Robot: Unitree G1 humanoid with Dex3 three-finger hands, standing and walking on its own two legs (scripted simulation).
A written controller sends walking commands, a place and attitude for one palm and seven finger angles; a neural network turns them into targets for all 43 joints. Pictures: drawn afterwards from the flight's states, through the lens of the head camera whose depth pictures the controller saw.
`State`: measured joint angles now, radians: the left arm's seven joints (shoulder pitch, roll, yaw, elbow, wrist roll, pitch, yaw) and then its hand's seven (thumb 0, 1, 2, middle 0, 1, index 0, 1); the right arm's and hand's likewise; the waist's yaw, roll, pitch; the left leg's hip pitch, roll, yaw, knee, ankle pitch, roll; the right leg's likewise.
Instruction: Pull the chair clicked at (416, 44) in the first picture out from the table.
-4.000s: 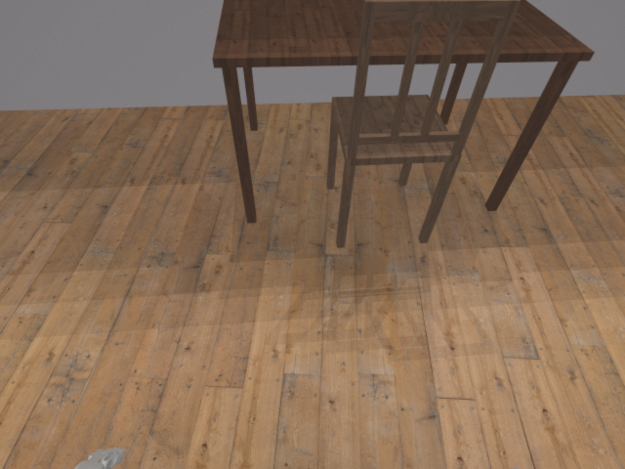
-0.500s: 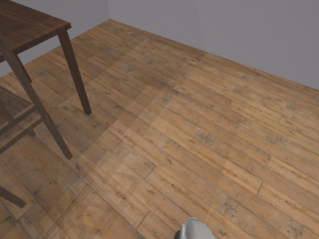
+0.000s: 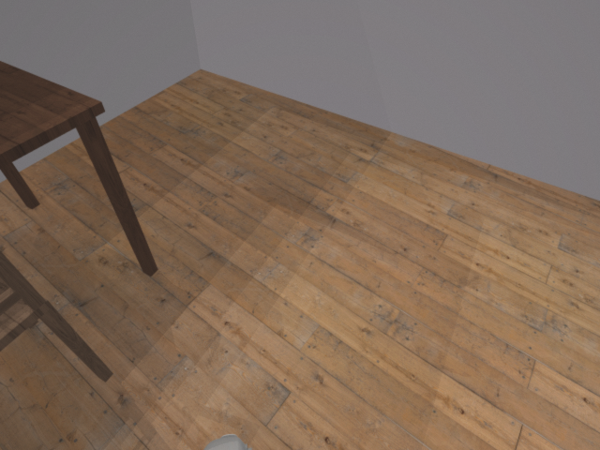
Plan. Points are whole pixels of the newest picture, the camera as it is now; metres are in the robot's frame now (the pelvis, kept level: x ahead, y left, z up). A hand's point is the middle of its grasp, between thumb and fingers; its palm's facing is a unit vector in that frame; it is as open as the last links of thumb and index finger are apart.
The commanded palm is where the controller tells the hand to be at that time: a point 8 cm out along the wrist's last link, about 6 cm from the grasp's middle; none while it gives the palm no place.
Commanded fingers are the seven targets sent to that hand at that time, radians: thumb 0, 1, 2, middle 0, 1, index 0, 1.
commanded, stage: turn to face it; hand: left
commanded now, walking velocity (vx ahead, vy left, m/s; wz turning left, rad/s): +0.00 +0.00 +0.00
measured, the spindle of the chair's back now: out of the picture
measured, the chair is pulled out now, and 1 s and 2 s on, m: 0.00 0.00 0.00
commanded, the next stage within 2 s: take the last steps up to it in 1.96 s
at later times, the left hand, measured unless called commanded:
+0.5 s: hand (187, 415) +0.20 +0.19 -0.15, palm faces +0.21 -0.95 -0.25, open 7.4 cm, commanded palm none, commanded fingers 0.00 0.90 0.90 -0.20 -0.30 -0.20 -0.30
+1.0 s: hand out of the picture +0.02 +0.22 -0.18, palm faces +0.55 -0.79 -0.28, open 7.4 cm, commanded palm none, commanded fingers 0.00 0.90 0.90 -0.20 -0.30 -0.20 -0.30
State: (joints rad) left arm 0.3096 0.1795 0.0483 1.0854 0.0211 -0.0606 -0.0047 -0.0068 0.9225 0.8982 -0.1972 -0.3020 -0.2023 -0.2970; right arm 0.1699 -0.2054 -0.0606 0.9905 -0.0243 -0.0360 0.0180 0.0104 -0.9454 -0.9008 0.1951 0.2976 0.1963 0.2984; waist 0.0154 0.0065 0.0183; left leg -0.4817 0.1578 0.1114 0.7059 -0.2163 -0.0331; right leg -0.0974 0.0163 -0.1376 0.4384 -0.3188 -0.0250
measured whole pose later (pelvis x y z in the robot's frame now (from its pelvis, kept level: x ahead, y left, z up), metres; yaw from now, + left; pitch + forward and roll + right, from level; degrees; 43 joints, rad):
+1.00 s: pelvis +0.11 +0.00 -0.01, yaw +31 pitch +0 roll +0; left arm 0.25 0.28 0.08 0.95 0.01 0.07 0.01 0.00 0.91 0.90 -0.20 -0.30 -0.20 -0.30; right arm 0.09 -0.25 -0.05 0.86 -0.02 0.02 0.02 0.00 -0.91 -0.90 0.20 0.30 0.20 0.30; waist 0.04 -0.04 0.10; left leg -0.31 0.03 0.09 0.64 -0.34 0.03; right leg -0.43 -0.15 -0.14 1.06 -0.54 0.08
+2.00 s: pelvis +0.10 -0.03 +0.01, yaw +61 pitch -1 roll +0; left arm 0.22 0.25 0.05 0.95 0.01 0.06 0.01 0.00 0.91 0.90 -0.20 -0.30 -0.20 -0.30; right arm 0.16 -0.20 -0.02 0.93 -0.02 0.03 0.00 0.00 -0.91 -0.90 0.20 0.30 0.20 0.30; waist 0.02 -0.01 0.07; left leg -0.21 -0.02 0.02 0.47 -0.25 0.04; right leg -0.41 -0.08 -0.05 0.92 -0.44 0.07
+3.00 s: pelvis +0.15 +0.19 -0.01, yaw +66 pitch -1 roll +1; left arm 0.12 0.18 0.05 0.99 0.02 -0.03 -0.02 0.00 0.91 0.90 -0.19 -0.30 -0.20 -0.30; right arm 0.41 -0.12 -0.02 1.14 -0.02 -0.05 -0.02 0.00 -0.91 -0.90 0.20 0.30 0.20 0.30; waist -0.04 0.00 0.07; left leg 0.04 0.01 0.15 0.40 -0.41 0.00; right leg -0.45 -0.07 -0.11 0.64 -0.20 -0.04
